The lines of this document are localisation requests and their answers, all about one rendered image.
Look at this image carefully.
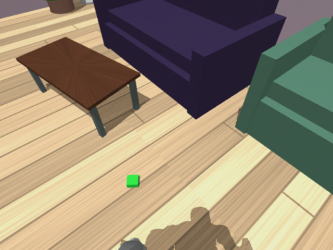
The coffee table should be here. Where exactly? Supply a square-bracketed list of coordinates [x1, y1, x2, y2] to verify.
[16, 37, 140, 138]

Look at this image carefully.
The sofa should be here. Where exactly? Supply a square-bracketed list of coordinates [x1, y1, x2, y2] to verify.
[93, 0, 286, 119]

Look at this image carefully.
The small box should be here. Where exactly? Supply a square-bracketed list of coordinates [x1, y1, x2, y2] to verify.
[126, 174, 139, 188]

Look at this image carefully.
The armchair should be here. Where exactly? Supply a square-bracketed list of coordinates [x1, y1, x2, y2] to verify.
[235, 16, 333, 195]

